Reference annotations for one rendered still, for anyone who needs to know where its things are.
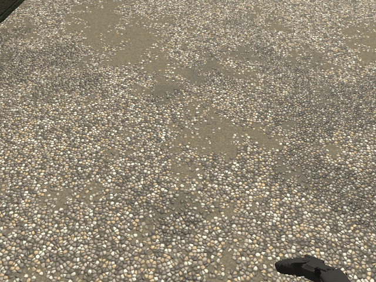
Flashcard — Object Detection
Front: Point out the right robot hand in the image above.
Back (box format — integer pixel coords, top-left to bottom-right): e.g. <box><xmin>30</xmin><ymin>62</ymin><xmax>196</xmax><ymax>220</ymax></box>
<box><xmin>275</xmin><ymin>254</ymin><xmax>350</xmax><ymax>282</ymax></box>

